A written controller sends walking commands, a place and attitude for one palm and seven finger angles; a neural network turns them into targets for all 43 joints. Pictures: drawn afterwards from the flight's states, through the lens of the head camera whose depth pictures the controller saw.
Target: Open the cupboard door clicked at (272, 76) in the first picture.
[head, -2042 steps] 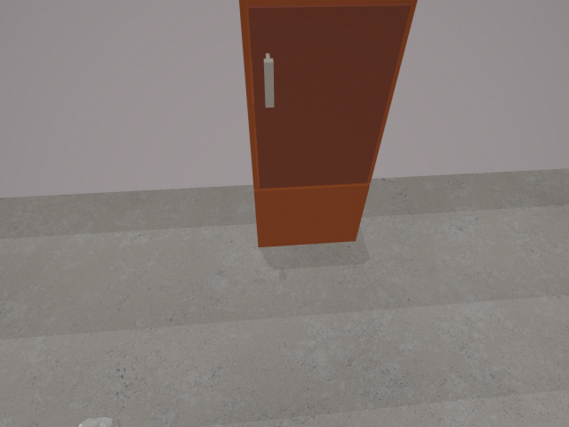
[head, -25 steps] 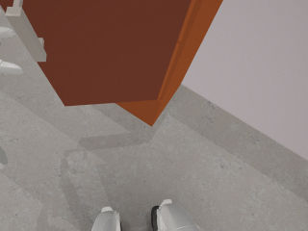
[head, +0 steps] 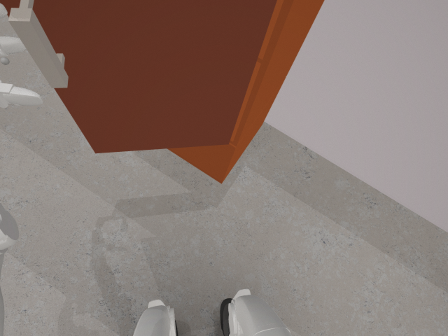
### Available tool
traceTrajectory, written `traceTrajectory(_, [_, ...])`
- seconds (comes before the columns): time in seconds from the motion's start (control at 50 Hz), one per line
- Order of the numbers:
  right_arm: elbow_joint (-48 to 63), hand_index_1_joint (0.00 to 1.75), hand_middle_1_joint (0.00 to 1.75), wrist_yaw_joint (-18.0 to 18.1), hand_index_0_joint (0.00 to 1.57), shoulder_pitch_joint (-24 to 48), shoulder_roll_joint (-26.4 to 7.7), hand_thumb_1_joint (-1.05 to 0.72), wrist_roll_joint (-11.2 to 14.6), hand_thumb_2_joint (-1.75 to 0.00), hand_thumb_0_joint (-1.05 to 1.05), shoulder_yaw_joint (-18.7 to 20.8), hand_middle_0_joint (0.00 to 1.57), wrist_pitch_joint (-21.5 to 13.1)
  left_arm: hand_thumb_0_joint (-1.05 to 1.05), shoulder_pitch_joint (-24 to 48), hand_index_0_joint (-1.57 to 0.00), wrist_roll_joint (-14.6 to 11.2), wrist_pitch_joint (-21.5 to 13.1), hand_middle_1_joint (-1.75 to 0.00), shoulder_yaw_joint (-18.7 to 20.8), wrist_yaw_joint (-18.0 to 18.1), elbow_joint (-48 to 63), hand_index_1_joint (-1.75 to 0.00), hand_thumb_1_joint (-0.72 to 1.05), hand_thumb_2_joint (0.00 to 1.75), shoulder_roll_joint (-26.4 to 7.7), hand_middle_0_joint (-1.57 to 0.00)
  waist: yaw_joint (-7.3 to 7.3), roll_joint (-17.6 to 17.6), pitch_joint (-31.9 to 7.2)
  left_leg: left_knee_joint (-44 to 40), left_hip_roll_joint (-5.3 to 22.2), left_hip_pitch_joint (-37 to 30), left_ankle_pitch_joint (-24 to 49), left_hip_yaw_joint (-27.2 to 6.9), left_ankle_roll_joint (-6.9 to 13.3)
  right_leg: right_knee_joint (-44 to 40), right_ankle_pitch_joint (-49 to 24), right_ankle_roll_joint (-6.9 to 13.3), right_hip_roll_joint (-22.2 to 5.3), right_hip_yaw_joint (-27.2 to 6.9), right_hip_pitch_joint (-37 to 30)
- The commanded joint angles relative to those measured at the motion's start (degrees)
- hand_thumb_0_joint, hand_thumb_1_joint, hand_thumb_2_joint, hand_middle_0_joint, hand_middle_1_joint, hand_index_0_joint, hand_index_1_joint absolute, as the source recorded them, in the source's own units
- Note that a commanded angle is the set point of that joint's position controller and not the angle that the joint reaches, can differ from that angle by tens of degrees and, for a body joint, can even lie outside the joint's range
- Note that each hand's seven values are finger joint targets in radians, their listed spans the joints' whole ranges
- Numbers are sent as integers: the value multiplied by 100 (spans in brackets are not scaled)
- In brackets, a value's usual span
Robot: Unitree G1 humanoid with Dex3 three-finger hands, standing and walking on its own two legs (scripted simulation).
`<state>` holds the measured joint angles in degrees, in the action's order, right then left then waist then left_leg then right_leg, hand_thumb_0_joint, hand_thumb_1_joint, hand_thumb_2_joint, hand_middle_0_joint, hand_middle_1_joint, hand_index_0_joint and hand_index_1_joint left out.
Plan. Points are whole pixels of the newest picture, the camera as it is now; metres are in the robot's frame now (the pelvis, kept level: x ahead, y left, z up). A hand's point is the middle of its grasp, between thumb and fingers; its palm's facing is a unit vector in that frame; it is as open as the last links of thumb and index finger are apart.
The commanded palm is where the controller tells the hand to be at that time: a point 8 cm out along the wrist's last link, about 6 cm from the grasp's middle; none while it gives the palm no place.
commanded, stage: slide the fingers in behind the handle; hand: left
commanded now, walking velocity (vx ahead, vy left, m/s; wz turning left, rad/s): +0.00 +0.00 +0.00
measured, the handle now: (44, 42) +0.57 +0.23 +0.10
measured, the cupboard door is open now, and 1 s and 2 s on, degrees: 41 40 39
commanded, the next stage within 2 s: close the thumb around the handle in 1.30 s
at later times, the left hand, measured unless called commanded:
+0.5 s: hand (11, 63) +0.53 +0.26 +0.10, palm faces +0.08 -1.00 +0.00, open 14.5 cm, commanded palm +0.52 +0.26 +0.09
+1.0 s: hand (33, 67) +0.52 +0.23 +0.10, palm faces +0.10 -0.99 -0.03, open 15.4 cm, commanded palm +0.51 +0.23 +0.09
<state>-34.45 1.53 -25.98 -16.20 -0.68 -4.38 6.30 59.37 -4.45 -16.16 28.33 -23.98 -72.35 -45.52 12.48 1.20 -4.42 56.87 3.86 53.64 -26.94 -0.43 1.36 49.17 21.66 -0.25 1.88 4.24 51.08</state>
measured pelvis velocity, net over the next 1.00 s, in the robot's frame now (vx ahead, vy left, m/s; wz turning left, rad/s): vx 0.00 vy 0.00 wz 0.07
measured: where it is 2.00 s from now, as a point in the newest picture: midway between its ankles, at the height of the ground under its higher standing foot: outside the picture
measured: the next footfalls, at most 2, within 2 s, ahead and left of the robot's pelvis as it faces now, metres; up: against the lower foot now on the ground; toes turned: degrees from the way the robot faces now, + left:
none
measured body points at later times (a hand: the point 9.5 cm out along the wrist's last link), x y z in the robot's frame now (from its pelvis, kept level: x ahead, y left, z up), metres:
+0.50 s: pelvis +0.00 +0.00 +0.00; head +0.15 +0.05 +0.43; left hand +0.52 +0.32 +0.10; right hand -0.02 -0.26 -0.10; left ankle -0.01 +0.10 -0.68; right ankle +0.01 -0.13 -0.68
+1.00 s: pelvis +0.00 +0.00 +0.00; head +0.14 +0.04 +0.43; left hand +0.51 +0.29 +0.10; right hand +0.00 -0.27 -0.11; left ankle -0.01 +0.10 -0.68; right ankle +0.01 -0.13 -0.68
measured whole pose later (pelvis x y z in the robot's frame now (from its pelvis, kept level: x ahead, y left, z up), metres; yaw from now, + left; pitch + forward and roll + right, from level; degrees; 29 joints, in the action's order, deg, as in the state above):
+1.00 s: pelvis +0.00 +0.00 +0.00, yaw +4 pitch +22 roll -5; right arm -39.8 -1.0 -23.9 -15.0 -2.4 -2.2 2.6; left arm 60.6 -7.1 -19.2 15.7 -12.2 -70.7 -32.7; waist 9.0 1.5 -5.3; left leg 56.7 1.6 52.6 -26.6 -3.7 0.7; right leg 49.8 23.3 0.2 0.0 7.2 48.8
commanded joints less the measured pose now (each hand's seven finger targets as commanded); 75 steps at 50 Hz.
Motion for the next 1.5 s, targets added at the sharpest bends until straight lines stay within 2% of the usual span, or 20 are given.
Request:
traceTrajectory(0.0, [44,30,30,58,20,-1160,-1157,-90,-25,-90,0,476,20,-81,0,2533,-30,-62,-378,-120,-117,-6,1300,-120,-50,30,-1227,-30,91,1462,-2797,-493,-99,-2817,3131,-375,-33,-346,-1801,130,231,-79,-659])
traceTrajectory(0.2, [-39,30,30,39,20,-1121,-1147,-90,-45,-90,0,479,20,-146,0,2626,-30,-91,-409,-120,-341,112,1158,-120,-50,30,-821,-30,163,1311,-2532,-539,-102,-2740,2892,-411,-35,-373,-1602,141,224,-54,-513])
traceTrajectory(0.24, [-56,30,30,35,20,-1133,-1126,-90,-63,-90,0,482,20,-173,0,2859,-30,-102,-436,-120,-546,144,1260,-120,-50,30,-527,-30,235,1421,-2553,-534,-101,-2889,2986,-464,-44,-353,-1544,163,219,-33,-367])
traceTrajectory(0.26, [-85,30,30,33,20,-1159,-1139,-90,-73,-90,0,499,20,-175,0,2884,-30,-95,-444,-120,-451,178,1303,-120,-50,30,-633,-30,208,1449,-2715,-523,-81,-3011,3116,-497,-70,-338,-1591,150,217,-28,-373])
traceTrajectory(0.34, [-123,30,30,-17,20,-1183,-1088,-90,-102,-90,0,539,20,-193,0,2826,-30,-152,-478,-120,-728,213,1485,-120,-50,30,-98,-30,222,1527,-2830,-471,-64,-3322,3586,-543,-112,-327,-1707,170,225,5,-264])
traceTrajectory(0.38, [-167,30,30,-32,20,-1186,-1105,-90,-103,-90,0,546,20,-185,0,2858,-30,-136,-469,-120,-674,251,1430,-120,-50,30,-167,-30,214,1401,-2875,-471,-65,-3278,3497,-560,-116,-327,-1698,158,231,5,-308])
traceTrajectory(0.56, [-283,30,30,-95,20,-1129,-1041,-90,-135,-90,0,585,20,-241,0,3018,-30,-117,-553,-120,-1046,445,1604,-120,-50,30,427,-30,248,1497,-2838,-499,-68,-3485,3589,-638,-166,-335,-1619,179,221,39,-174])
traceTrajectory(0.64, [-310,30,30,-124,20,-1079,-981,-90,-147,-90,0,598,20,-285,0,3126,-30,-137,-601,-120,-1520,531,1653,-120,-50,30,1082,-30,362,1510,-2641,-525,-72,-3583,3575,-686,-176,-357,-1519,181,219,77,-11])
traceTrajectory(0.72, [-405,30,30,-147,20,-1066,-999,-90,-157,-90,0,612,20,-337,0,3294,-30,-76,-589,-120,-1600,658,1502,-120,-50,30,1177,-30,418,1316,-2551,-543,-112,-3386,3081,-680,-155,-365,-1397,178,202,74,5])
traceTrajectory(0.8, [-431,30,30,-186,20,-1041,-959,-90,-181,-90,0,631,20,-393,0,3399,-30,-53,-695,-120,-1809,705,1758,-120,-50,30,1444,-30,357,1670,-2868,-493,-112,-3706,3487,-722,-214,-298,-1496,201,184,70,34])
traceTrajectory(0.84, [-457,30,30,-188,20,-1048,-946,-90,-181,-90,0,630,20,-411,0,3375,-30,-102,-693,-120,-1887,733,1649,-120,-50,30,1611,-30,441,1475,-2715,-484,-113,-3644,3512,-723,-188,-318,-1544,199,189,88,37])
traceTrajectory(0.98, [-459,30,30,-200,20,-1006,-977,-90,-156,-90,0,612,20,-436,0,3353,-30,-60,-720,-120,-1637,749,1530,-120,-50,30,1243,-30,345,1418,-2838,-474,-186,-3373,3171,-632,-122,-290,-1630,210,180,21,-234])
traceTrajectory(1.0, [-454,30,30,-183,20,-1001,-979,-90,-146,-90,0,599,20,-428,0,3320,-30,-116,-668,-120,-1506,748,1380,-120,-50,30,1161,-30,373,1161,-2741,-477,-183,-3172,3017,-608,-89,-283,-1643,203,181,24,-325])
traceTrajectory(1.06, [-279,30,30,-141,20,-1018,-1028,-90,-124,-90,0,534,20,-439,0,3153,-30,-209,-577,-120,-350,969,1172,-120,-50,30,-40,-30,112,925,-2894,-469,-248,-2502,2794,-438,-16,-203,-1914,181,160,-89,-953])
traceTrajectory(1.08, [-198,30,30,-160,20,-1012,-996,-90,-123,-90,0,512,20,-440,0,3018,-30,-110,-588,-120,-303,1044,1183,-120,-50,30,-178,-30,54,904,-2881,-460,-279,-2304,2759,-348,14,-205,-2053,159,150,-143,-1149])
traceTrajectory(1.12, [-61,30,30,-207,20,-968,-928,-90,-109,-90,0,512,20,-432,0,2739,-30,98,-684,-120,-636,1024,1365,-120,-50,30,78,-30,32,1021,-2796,-471,-277,-2312,2833,-287,19,-194,-2155,147,150,-154,-1185])
traceTrajectory(1.26, [105,30,30,-139,20,-1009,-987,-90,-48,-90,0,569,20,-322,0,2440,-30,-56,-771,-120,-194,802,1732,-120,-50,30,-419,-30,-108,876,-3233,-518,-257,-2310,2949,-177,41,-199,-2566,117,175,-254,-1727])
traceTrajectory(1.28, [105,30,30,-137,20,-990,-960,-90,-35,-90,0,566,20,-316,0,2285,-30,-55,-739,-120,-344,777,1586,-120,-50,30,-198,-30,-86,868,-3055,-538,-255,-2308,2932,-175,39,-225,-2509,117,182,-231,-1628])
traceTrajectory(1.38, [10,30,30,-92,20,-1048,-995,-90,-32,-90,0,589,20,-287,0,2406,-30,-81,-690,-120,-323,797,1496,-120,-50,30,-217,-30,23,763,-2801,-568,-228,-2270,2713,-177,54,-300,-2232,90,173,-225,-1375])
traceTrajectory(1.48, [-30,30,30,-96,20,-1099,-987,-90,-51,-90,0,605,20,-294,0,2303,-32,-78,-700,-123,-288,805,1512,-123,-22,42,-211,-32,-29,843,-2920,-550,-222,-2401,2937,-182,35,-290,-2369,96,175,-219,-1402])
